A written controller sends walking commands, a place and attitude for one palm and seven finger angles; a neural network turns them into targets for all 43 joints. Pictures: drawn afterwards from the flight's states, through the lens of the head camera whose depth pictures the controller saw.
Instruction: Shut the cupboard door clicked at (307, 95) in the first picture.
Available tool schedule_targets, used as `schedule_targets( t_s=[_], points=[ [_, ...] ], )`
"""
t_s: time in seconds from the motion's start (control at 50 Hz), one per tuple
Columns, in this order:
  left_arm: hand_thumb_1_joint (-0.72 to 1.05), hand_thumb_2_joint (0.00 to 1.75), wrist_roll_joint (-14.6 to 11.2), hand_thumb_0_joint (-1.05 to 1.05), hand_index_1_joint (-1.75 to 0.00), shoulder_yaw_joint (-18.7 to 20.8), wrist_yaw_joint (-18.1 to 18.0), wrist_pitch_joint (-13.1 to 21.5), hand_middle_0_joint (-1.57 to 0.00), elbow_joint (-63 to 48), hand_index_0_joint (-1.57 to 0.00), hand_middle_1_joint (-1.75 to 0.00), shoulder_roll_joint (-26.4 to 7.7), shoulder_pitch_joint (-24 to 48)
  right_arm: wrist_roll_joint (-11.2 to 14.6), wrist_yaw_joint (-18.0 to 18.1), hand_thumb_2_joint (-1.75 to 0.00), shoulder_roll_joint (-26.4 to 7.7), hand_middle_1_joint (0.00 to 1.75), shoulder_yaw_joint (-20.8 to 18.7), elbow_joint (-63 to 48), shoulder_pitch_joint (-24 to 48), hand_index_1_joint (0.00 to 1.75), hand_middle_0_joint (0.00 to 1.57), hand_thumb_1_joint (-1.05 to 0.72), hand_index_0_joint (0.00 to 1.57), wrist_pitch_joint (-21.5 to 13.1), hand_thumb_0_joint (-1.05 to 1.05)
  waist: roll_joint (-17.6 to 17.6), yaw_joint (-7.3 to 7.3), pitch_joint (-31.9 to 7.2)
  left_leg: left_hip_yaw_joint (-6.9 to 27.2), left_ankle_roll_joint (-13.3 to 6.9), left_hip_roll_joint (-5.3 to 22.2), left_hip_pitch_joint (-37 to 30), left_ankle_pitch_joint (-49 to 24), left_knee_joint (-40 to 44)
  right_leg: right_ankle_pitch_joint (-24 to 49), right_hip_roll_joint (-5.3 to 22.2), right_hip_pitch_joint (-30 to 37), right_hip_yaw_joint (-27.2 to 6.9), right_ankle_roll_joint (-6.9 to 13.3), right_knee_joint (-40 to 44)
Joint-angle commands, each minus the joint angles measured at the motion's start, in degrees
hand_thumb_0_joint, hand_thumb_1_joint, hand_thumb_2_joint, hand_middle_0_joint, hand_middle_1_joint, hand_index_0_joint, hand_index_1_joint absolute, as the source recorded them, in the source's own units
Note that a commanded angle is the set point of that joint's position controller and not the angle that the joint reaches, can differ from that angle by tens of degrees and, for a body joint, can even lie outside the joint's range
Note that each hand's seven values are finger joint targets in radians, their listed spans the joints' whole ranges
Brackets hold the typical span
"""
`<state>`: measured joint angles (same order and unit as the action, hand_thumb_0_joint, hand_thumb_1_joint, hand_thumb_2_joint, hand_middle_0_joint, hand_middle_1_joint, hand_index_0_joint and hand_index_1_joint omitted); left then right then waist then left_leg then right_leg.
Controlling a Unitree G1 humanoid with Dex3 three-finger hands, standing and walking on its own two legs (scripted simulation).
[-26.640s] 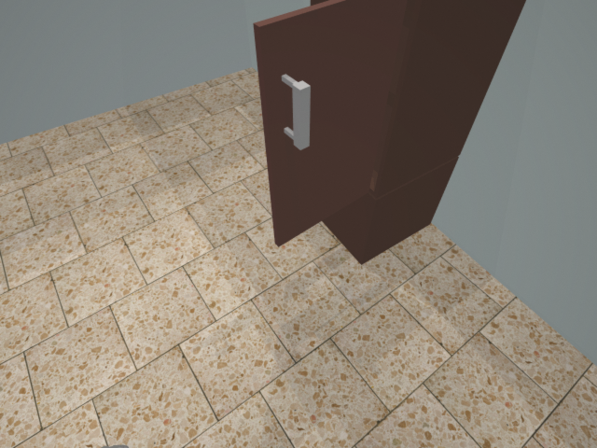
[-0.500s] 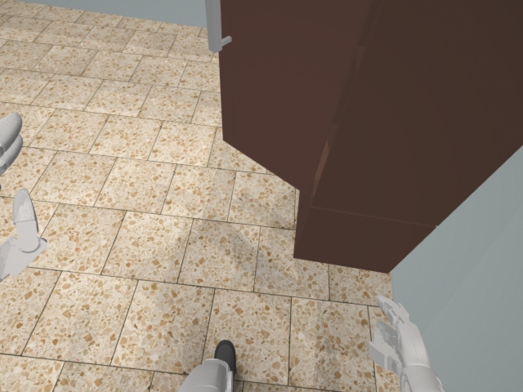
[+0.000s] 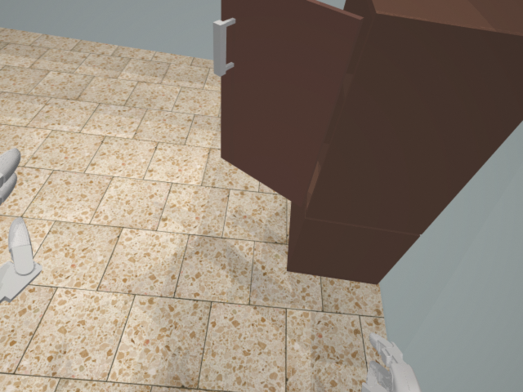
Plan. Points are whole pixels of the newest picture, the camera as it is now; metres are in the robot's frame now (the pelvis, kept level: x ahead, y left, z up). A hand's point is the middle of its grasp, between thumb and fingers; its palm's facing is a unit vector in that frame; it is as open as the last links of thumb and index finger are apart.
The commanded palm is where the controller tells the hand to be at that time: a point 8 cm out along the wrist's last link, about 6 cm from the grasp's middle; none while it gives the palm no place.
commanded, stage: stop stepping back and stand still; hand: left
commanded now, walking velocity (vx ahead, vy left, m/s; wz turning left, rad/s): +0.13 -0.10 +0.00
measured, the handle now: (225, 47) +0.89 +0.13 +0.09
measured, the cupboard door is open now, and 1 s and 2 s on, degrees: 60 60 60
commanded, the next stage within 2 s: let the arm hang, fingers relaxed in 0.24 s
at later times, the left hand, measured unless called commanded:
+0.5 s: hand (100, 369) +0.17 +0.24 -0.08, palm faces +0.05 -0.94 -0.34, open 7.4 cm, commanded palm none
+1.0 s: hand out of the picture -0.07 +0.23 -0.17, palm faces +0.03 -0.97 -0.23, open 7.3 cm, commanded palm none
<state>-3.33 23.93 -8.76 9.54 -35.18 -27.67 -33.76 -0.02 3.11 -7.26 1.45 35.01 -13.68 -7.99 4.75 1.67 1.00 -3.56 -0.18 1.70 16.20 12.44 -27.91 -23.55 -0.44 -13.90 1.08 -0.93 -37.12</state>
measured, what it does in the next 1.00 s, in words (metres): stands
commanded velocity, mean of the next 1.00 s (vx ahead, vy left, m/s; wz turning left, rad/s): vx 0.02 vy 0.01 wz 0.00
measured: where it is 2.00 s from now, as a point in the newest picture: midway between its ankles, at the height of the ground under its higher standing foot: outside the picture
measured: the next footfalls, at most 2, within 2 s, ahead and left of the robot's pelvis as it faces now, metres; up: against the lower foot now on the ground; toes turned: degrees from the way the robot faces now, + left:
none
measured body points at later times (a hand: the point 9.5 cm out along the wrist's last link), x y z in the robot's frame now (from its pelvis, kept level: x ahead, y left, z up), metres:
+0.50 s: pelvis -0.01 +0.02 -0.01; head -0.01 +0.01 +0.44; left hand +0.16 +0.29 -0.06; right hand +0.14 -0.25 -0.11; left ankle +0.04 +0.13 -0.74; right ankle -0.03 -0.09 -0.74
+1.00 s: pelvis -0.02 +0.04 +0.00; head -0.02 +0.04 +0.45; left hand -0.07 +0.28 -0.15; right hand -0.03 -0.19 -0.16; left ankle +0.04 +0.13 -0.74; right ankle -0.03 -0.09 -0.74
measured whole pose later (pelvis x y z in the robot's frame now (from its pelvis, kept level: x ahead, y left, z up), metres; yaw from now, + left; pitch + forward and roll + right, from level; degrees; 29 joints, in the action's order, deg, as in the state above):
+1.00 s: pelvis -0.02 +0.04 +0.00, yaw +0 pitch -2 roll -1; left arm 0.7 0.1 -1.4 -1.3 63.8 -11.0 -21.9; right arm -0.8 1.2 -9.4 0.3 61.9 -18.4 1.4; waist -1.2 0.1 1.3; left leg -2.7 -2.3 -0.4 14.5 7.9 -24.2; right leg -13.2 0.4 -8.4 2.6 -0.1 -23.6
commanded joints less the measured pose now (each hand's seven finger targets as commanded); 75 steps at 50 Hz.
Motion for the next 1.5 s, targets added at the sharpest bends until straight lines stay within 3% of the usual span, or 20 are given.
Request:
schedule_targets(
  t_s=[0.0, 0.04, 0.08, 0.12, 0.14, 0.2, 0.26, 0.3, 0.32, 0.34, 0.38, 0.4, 0.44, 0.5, 0.58, 0.66, 0.76, 0.9, 1.1, 1.48],
  points=[
    [0.9, 0.9, -0.9, 0.0, -0.3, 11.3, -2.0, 4.4, -0.2, -8.5, -0.2, -0.3, -9.3, -1.1, 0.0, 0.6, -0.9, -11.0, 0.3, -3.2, -7.5, 4.2, 0.3, 0.2, -0.9, 0.2, -1.4, 0.0, -19.5, -0.72, -9.4, 6.8, -2.2, 9.7, -5.6, -13.9, 7.5, 7.4, -1.7, 3.6, 3.3, 0.0, 11.1],
    [0.9, 0.9, -1.1, 0.0, -0.3, 11.6, -1.4, 3.6, -0.2, -0.7, -0.2, -0.3, -8.7, -2.7, 0.1, 0.7, -0.9, -11.0, 0.3, -2.9, -7.0, 4.1, 0.3, 0.2, -0.9, 0.2, 0.0, 0.0, -15.8, -0.59, -8.0, 4.9, -1.6, 8.4, 2.2, 2.1, 7.6, 9.1, -0.4, 8.9, 1.5, 1.1, 15.0],
    [0.9, 0.9, -0.9, 0.0, -0.3, 9.6, -1.3, 2.5, -0.2, 3.3, -0.2, -0.3, -7.1, 0.9, 0.3, 0.8, -0.9, -11.1, 0.3, -3.0, -7.6, 4.8, 0.3, 0.2, -0.9, 0.2, 1.9, 0.0, -9.7, 0.06, -4.1, 4.0, -1.2, 5.6, 7.9, 15.8, 4.7, 5.0, 3.4, 6.7, -5.8, 3.6, 16.9],
    [0.9, 0.9, -1.1, 0.0, -0.3, 6.3, -1.3, 0.8, -0.2, 6.0, -0.2, -0.3, -4.5, -0.3, 1.0, 0.6, -0.9, -10.5, 0.3, -3.3, -7.5, 4.8, 0.3, 0.2, -0.9, 0.2, 3.4, 0.0, 4.6, -0.57, -2.2, 2.1, -0.3, 1.6, 7.8, 11.4, -8.4, -7.6, 11.3, -0.5, -19.9, 6.8, 26.2],
    [0.9, 0.9, -0.8, 0.0, -0.3, 5.9, -1.6, 0.2, -0.2, 6.6, -0.2, -0.3, -4.8, 0.7, 1.1, 0.4, -0.9, -10.8, 0.3, -3.3, -7.3, 5.6, 0.3, 0.2, -0.9, 0.2, 3.7, 0.0, 7.0, -1.09, -0.9, 2.5, 0.0, 0.7, 9.8, 10.2, -13.5, -6.4, 14.4, -1.2, -23.4, 8.4, 28.5],
    [0.9, 0.9, 0.7, 0.0, -0.3, 2.5, -1.9, 1.6, -0.2, 5.7, -0.2, -0.3, -4.0, 9.5, 0.9, 0.5, -0.9, -10.9, 0.3, -2.6, -6.7, 6.4, 0.3, 0.2, -0.9, 0.2, 3.1, 0.0, 6.2, -1.19, -0.4, 4.6, -0.2, 1.2, 13.5, 10.9, -15.2, 13.8, 15.4, 5.1, -16.6, 10.0, 22.3],
    [0.9, 0.9, 1.7, 0.0, -0.3, 2.0, -2.5, 2.8, -0.2, 0.1, -0.2, -0.3, -5.6, 16.7, 0.4, 2.0, -0.9, -10.4, 0.3, -2.4, -6.4, 7.1, 0.3, 0.2, -0.9, 0.2, 2.0, 0.0, -1.3, -0.95, -3.2, 1.4, -0.8, 0.0, 2.2, 0.4, -2.4, 22.5, 11.0, 4.1, -7.3, 6.4, 16.7],
    [0.9, 0.9, 1.8, 0.0, -0.3, 2.1, -2.7, 3.3, -0.2, -4.9, -0.2, -0.3, -5.9, 16.2, 0.4, 2.4, -0.9, -11.3, 0.3, -3.2, -6.9, 7.1, 0.3, 0.2, -0.9, 0.2, 1.4, 0.0, -7.3, -1.77, -5.4, 3.6, -1.8, 1.5, -5.6, -8.7, 2.2, 22.9, 7.4, 2.3, -5.3, 3.1, 13.4],
    [0.9, 0.9, 5.7, 0.0, -0.3, -19.3, 5.8, -4.8, -0.2, 41.8, -0.2, -0.3, 4.6, 9.9, -0.8, -3.8, -0.9, -22.0, 0.3, -5.6, 3.3, 6.1, 0.3, 0.2, -0.9, 0.2, -1.7, 0.0, -11.2, 0.7, -1.4, 9.7, -3.2, 7.3, -3.8, -29.7, -5.5, 29.1, 8.3, -6.8, 1.1, 2.2, 1.0],
    [0.9, 0.9, 4.6, 0.0, -0.3, -18.8, 7.2, -9.2, -0.2, 42.8, -0.2, -0.3, 8.0, 7.5, -0.4, -3.7, -0.9, -19.8, 0.3, -5.9, 2.6, 2.3, 0.3, 0.2, -0.9, 0.2, 1.6, 0.0, -12.0, -0.73, -6.4, 11.7, -5.2, 9.6, -3.7, -30.9, -2.2, 15.2, 4.9, -3.6, -0.4, 1.6, 0.3],
    [0.9, 0.9, 4.7, 0.0, -0.3, -18.9, 8.0, -10.6, -0.2, 45.1, -0.2, -0.3, 9.8, 9.9, -1.0, -3.1, -0.9, -17.7, 0.3, -4.2, 2.4, 3.9, 0.3, 0.2, -0.9, 0.2, 4.0, 0.0, -15.5, -2.02, -3.6, 14.1, -6.3, 10.3, 6.6, -17.2, 1.7, 1.8, 2.9, -1.5, 0.9, 1.2, -0.7],
    [0.9, 0.9, 4.8, 0.0, -0.3, -18.9, 8.3, -10.4, -0.2, 47.7, -0.2, -0.3, 8.0, 11.9, -1.2, -3.0, -0.9, -17.7, 0.3, -3.9, 1.9, 4.6, 0.3, 0.2, -0.9, 0.2, 4.6, 0.0, -13.7, -2.29, -1.7, 15.2, -6.5, 9.7, 9.5, -12.0, 3.9, 1.6, 2.6, 0.3, 0.6, 1.4, 0.1],
    [0.9, 0.9, 5.1, 0.0, -0.3, -19.4, 8.6, -9.6, -0.2, 53.9, -0.2, -0.3, 5.6, 14.0, -1.6, -2.9, -0.9, -17.5, 0.3, -3.4, 2.2, 4.9, 0.3, 0.2, -0.9, 0.2, 5.0, 0.0, -2.8, -2.88, -2.6, 13.3, -4.4, 6.9, 7.9, -13.5, 2.1, 9.9, 3.5, 3.8, -1.3, 2.2, 6.7],
    [0.9, 0.9, 4.6, 0.0, -0.3, -20.7, 8.1, -8.7, -0.2, 64.8, -0.2, -0.3, 5.1, 16.5, -1.4, -2.7, -0.9, -15.5, 0.3, -3.1, 5.2, 2.8, 0.3, 0.2, -0.9, 0.2, 6.2, 0.0, 5.7, -1.06, -7.8, 7.2, -1.1, 2.3, -1.0, -14.1, -3.4, 23.7, 9.0, 3.2, -5.6, 4.8, 11.3],
    [0.9, 0.9, 3.9, 0.0, -0.3, -22.4, 7.5, -9.4, -0.2, 75.5, -0.2, -0.3, 7.3, 16.8, -1.3, -2.6, -0.9, -13.3, 0.3, -2.0, 10.2, 2.4, 0.3, 0.2, -0.9, 0.2, 7.5, 0.0, -10.0, -1.0, -6.3, 8.0, -1.3, 3.5, -4.0, -12.7, 1.7, 14.4, 6.7, 2.7, -4.4, 3.3, 13.4],
    [0.9, 0.9, 4.1, 0.0, -0.3, -22.0, 7.3, -9.5, -0.2, 83.5, -0.2, -0.3, 9.3, 14.7, -1.3, -2.0, -0.9, -11.2, 0.3, -2.2, 14.3, 0.7, 0.3, 0.2, -0.9, 0.2, 8.2, 0.0, -14.5, -1.26, -2.9, 8.3, -1.2, 3.4, -2.7, -4.1, 4.4, 9.6, 6.1, 3.0, -4.1, 3.8, 17.6],
    [0.9, 0.9, 4.0, 0.0, -0.3, -22.8, 7.4, -9.7, -0.2, 90.5, -0.2, -0.3, 10.5, 13.7, -1.1, -1.7, -0.9, -10.2, 0.3, -2.5, 19.0, -2.6, 0.3, 0.2, -0.9, 0.2, 9.0, 0.0, -8.3, -0.84, 2.9, 8.8, -1.1, 3.7, -1.6, 5.2, 8.0, 3.7, 5.5, -0.4, -3.9, 3.8, 20.7],
    [0.9, 0.9, 4.0, 0.0, -0.3, -23.1, 7.1, -9.5, -0.2, 96.2, -0.2, -0.3, 12.2, 10.6, -0.9, -1.3, -0.9, -9.4, 0.3, -2.7, 23.6, -6.2, 0.3, 0.2, -0.9, 0.2, 8.5, 0.0, -3.1, -1.14, 3.0, 9.3, -1.9, 4.4, -2.7, 6.1, 10.7, 4.0, 5.1, -0.3, -3.5, 3.4, 20.0],
    [0.9, 0.9, 4.2, 0.0, -0.3, -23.0, 6.8, -9.7, -0.2, 99.6, -0.2, -0.3, 13.8, 8.3, -0.9, -1.1, -0.9, -7.4, 0.3, -2.7, 27.2, -7.9, 0.3, 0.2, -0.9, 0.2, 8.5, 0.0, -5.4, -1.55, 5.9, 9.5, -2.0, 4.3, -0.7, 9.9, 13.3, 3.1, 4.6, -1.4, -3.3, 3.0, 18.9],
    [0.9, 0.9, 4.1, 0.0, -0.3, -22.8, 6.4, -9.0, -0.2, 100.0, -0.2, -0.3, 15.4, 9.2, -0.8, -0.9, -0.9, -5.1, 0.3, -2.6, 28.1, -9.1, 0.3, 0.2, -0.9, 0.2, 8.2, 0.0, -5.8, -0.9, 5.7, 7.1, -1.6, 3.5, -3.7, 2.1, 9.9, 5.4, 5.3, -2.4, -4.2, 3.3, 20.3]
  ],
)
